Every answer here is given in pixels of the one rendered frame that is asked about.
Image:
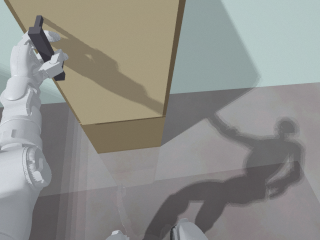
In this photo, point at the handle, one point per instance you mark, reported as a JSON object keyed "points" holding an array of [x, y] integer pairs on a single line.
{"points": [[41, 43]]}

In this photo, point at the robot left hand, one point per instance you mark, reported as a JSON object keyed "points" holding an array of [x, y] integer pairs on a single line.
{"points": [[24, 62]]}

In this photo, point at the cupboard door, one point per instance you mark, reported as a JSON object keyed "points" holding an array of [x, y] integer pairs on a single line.
{"points": [[119, 53]]}

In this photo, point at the left robot upper arm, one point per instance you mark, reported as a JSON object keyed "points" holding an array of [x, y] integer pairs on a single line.
{"points": [[24, 172]]}

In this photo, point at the robot right shin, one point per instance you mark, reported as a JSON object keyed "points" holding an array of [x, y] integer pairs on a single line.
{"points": [[183, 220]]}

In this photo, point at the robot left shin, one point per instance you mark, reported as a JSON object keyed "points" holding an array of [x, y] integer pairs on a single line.
{"points": [[116, 232]]}

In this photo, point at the robot shin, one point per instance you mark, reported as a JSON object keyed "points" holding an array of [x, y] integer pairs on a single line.
{"points": [[116, 232], [183, 220]]}

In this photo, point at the left robot forearm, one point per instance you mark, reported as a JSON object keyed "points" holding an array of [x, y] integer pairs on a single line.
{"points": [[21, 122]]}

